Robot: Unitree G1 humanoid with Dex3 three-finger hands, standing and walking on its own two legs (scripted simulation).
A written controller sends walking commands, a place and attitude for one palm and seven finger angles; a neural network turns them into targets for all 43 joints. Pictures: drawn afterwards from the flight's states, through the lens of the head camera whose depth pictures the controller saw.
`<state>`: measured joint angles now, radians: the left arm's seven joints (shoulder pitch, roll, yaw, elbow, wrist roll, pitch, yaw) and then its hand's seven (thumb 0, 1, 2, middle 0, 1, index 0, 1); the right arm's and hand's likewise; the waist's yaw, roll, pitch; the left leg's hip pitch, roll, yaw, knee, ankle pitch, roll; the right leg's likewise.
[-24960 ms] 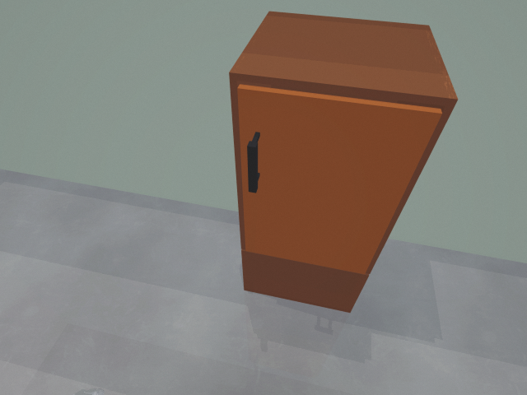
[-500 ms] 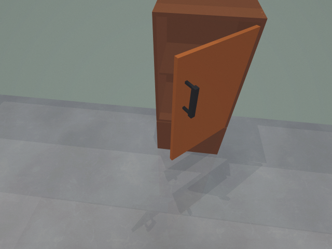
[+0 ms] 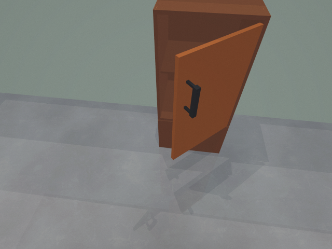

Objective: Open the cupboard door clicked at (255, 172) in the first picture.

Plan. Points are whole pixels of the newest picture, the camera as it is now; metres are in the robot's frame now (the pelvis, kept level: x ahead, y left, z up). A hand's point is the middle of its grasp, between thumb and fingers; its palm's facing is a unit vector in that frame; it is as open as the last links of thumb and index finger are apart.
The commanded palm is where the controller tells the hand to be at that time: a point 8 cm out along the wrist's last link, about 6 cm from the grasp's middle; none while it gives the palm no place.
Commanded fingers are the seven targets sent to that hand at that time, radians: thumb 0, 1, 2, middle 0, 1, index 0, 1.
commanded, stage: look to check the result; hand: left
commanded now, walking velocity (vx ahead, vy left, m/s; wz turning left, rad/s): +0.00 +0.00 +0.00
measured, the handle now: (191, 99) +0.60 -0.05 -0.02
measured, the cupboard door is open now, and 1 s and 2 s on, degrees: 42 42 42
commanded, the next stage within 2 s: walk to a spot facing it in 0.16 s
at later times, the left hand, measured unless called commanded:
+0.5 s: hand out of the picture +0.01 +0.16 -0.18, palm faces +0.00 -0.98 -0.19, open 7.4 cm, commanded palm none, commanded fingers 0.00 0.90 0.90 -0.20 -0.30 -0.20 -0.30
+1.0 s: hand out of the picture +0.11 +0.14 -0.16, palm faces -0.23 -0.93 -0.27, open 7.4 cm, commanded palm none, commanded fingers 0.00 0.90 0.90 -0.20 -0.30 -0.20 -0.30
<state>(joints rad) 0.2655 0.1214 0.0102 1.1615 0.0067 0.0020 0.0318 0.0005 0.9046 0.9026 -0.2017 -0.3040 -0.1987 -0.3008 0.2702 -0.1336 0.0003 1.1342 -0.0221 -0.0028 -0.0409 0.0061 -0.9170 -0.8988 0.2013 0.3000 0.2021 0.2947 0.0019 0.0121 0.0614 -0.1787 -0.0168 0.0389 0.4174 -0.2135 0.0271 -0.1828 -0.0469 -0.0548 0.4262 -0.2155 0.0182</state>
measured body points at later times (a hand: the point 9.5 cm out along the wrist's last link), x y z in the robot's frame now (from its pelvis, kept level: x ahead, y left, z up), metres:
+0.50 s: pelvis +0.00 -0.01 -0.01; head +0.04 -0.01 +0.44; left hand +0.01 +0.21 -0.17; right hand +0.00 -0.23 -0.17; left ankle +0.01 +0.10 -0.74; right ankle +0.01 -0.13 -0.74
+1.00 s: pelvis +0.00 -0.04 +0.00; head +0.06 -0.07 +0.44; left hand +0.12 +0.19 -0.14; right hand +0.06 -0.32 -0.15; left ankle +0.02 +0.13 -0.68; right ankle +0.00 -0.12 -0.74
